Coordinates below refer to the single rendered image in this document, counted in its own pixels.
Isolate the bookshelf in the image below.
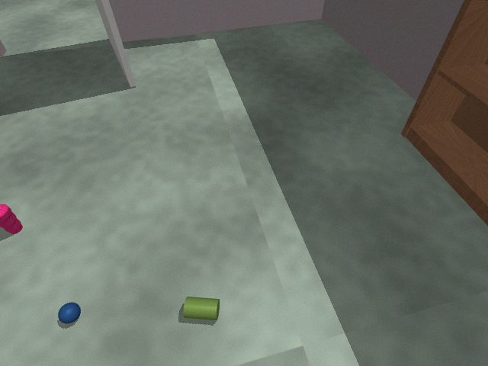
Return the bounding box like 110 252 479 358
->
401 0 488 226

